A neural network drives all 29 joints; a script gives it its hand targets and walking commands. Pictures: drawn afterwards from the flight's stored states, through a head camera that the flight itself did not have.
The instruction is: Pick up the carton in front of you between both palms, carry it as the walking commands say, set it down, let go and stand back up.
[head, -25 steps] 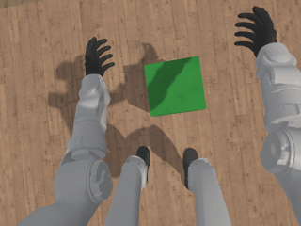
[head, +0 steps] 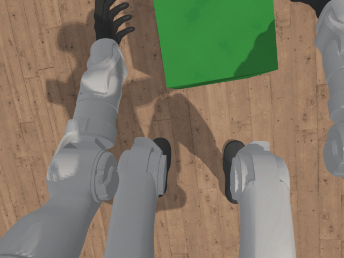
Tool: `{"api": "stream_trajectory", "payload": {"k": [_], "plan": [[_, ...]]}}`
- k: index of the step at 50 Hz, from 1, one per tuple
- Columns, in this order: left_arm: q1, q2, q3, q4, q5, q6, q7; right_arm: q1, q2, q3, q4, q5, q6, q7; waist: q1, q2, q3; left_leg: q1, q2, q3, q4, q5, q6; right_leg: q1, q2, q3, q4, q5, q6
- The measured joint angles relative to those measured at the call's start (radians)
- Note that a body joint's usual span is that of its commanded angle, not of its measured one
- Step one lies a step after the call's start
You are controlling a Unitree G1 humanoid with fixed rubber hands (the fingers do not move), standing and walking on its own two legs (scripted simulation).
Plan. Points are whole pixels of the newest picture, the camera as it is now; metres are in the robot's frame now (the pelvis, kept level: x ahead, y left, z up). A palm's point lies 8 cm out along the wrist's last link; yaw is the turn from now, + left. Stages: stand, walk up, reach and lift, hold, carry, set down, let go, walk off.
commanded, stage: reach and lift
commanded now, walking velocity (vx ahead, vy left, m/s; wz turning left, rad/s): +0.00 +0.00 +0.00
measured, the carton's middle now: (210, 40) +0.53 -0.05 -0.31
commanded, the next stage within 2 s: none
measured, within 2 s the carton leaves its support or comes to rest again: leaves its support in 1.00 s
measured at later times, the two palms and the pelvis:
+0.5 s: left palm (128, 37) +0.54 +0.14 -0.23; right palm (300, 13) +0.55 -0.22 -0.24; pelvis +0.00 +0.00 -0.06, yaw +0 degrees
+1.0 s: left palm (135, 33) +0.54 +0.12 -0.22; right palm (284, 13) +0.55 -0.19 -0.23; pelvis +0.00 +0.00 -0.06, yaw +0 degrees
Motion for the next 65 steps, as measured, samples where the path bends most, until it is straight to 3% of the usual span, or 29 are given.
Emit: {"api": "stream_trajectory", "payload": {"k": [9,21,38,40,44,51,58,65], "plan": [[-0.15,0.035,-0.014,0.166,-0.03,-0.035,-0.01,-0.145,-0.015,0.064,0.143,0.033,-0.023,-0.014,-0.003,0.012,0.155,-0.049,-0.005,0.0,0.141,-0.006,-0.016,-0.056,-0.005,-0.007,0.147,-0.004,-0.012],[-0.18,0.084,-0.107,0.22,-0.103,-0.088,-0.02,-0.122,0.009,0.094,0.11,0.08,-0.063,-0.048,-0.026,0.021,0.207,-0.054,-0.012,-0.009,0.237,-0.055,-0.016,-0.049,-0.032,-0.026,0.241,-0.066,-0.023],[-0.212,0.022,-0.109,0.241,-0.072,-0.093,-0.005,-0.145,0.068,0.113,0.142,0.069,-0.069,-0.042,-0.033,0.026,0.182,-0.065,-0.016,0.001,0.206,-0.028,-0.003,-0.054,-0.03,-0.013,0.206,-0.041,-0.007],[-0.228,0.013,-0.082,0.247,-0.057,-0.093,0.02,-0.163,0.07,0.117,0.158,0.065,-0.063,-0.051,-0.035,0.025,0.195,-0.059,-0.018,-0.001,0.204,-0.026,-0.004,-0.048,-0.03,-0.014,0.204,-0.038,-0.007],[-0.243,0.0,0.003,0.247,0.005,-0.074,0.023,-0.2,0.082,0.103,0.192,0.033,-0.043,-0.055,-0.04,0.025,0.207,-0.051,-0.024,-0.006,0.207,-0.026,-0.01,-0.041,-0.028,-0.016,0.208,-0.037,-0.009],[-0.2,-0.015,0.107,0.177,0.094,0.012,-0.022,-0.147,0.121,0.026,0.112,-0.062,0.046,-0.041,-0.04,0.034,0.166,-0.063,-0.036,-0.019,0.247,-0.052,-0.02,-0.052,-0.025,-0.024,0.245,-0.061,-0.015],[-0.071,-0.062,0.118,0.008,0.071,0.055,0.011,0.0,0.169,0.009,-0.075,-0.062,0.106,-0.083,-0.039,0.051,0.066,-0.076,-0.063,-0.039,0.25,-0.066,-0.036,-0.065,-0.007,-0.021,0.242,-0.069,-0.003],[0.101,-0.142,0.182,-0.164,0.134,0.115,-0.011,0.139,0.25,-0.093,-0.228,-0.134,0.191,-0.064,-0.043,0.04,-0.1,-0.033,-0.059,-0.049,0.177,-0.064,-0.038,-0.031,0.038,-0.004,0.154,-0.041,0.024]]}}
